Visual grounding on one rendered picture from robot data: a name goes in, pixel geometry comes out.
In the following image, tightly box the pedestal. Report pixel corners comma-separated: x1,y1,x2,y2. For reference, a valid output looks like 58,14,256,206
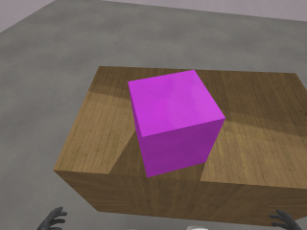
53,66,307,227

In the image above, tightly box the left robot hand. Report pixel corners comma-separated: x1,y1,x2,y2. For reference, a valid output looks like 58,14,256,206
36,206,67,230

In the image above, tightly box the right robot hand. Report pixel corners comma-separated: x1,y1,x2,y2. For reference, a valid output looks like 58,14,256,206
270,209,302,230

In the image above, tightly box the carton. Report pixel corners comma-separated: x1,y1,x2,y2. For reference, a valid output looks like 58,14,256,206
128,70,225,177

